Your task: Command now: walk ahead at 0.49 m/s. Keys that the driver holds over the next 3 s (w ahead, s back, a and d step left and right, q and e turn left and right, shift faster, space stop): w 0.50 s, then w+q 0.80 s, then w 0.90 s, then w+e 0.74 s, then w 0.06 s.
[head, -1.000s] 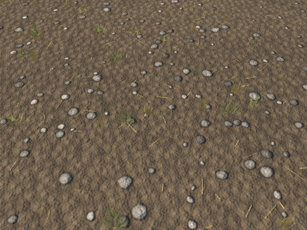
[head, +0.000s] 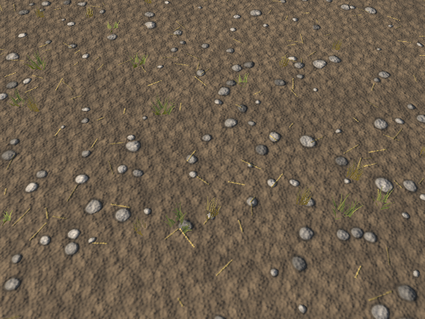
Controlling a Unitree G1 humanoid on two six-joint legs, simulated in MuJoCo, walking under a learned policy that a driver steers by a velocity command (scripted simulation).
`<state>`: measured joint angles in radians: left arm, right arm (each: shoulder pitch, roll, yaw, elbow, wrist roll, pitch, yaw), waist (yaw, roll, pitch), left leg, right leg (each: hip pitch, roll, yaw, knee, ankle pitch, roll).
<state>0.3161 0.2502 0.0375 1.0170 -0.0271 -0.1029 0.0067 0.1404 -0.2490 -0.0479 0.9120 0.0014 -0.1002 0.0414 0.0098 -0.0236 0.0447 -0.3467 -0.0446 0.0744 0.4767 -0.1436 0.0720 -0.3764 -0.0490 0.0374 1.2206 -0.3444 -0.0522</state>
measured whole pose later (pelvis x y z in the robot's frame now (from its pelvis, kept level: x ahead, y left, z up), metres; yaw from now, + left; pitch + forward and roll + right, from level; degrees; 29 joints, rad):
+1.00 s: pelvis +0.58 +0.00 -0.02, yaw +13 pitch +2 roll -1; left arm 0.30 0.26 0.06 0.97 0.00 -0.05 0.03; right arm 0.08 -0.26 -0.07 0.77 0.02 -0.06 0.05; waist 0.02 0.01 0.04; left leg -0.53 -0.03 0.06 0.64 -0.13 0.12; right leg -0.04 -0.07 -0.18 0.78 -0.47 0.03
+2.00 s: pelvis +1.10 +0.22 -0.01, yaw +30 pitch +3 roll -1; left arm 0.40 0.29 0.05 0.91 -0.01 -0.05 0.00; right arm 0.03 -0.25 -0.04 0.66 0.01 -0.09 0.03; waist 0.08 0.00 0.02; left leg -0.49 0.00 0.03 0.54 -0.10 0.05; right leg -0.07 -0.01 0.01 0.62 -0.48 -0.01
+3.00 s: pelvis +1.62 +0.43 -0.01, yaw +6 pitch +3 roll +0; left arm 0.40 0.30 0.08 0.75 -0.02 -0.03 0.02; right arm 0.03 -0.28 -0.04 0.68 0.00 -0.13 0.02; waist 0.08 0.02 0.00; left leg -0.46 -0.02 -0.06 0.45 -0.03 0.00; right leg -0.08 0.11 0.23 0.50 -0.45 -0.06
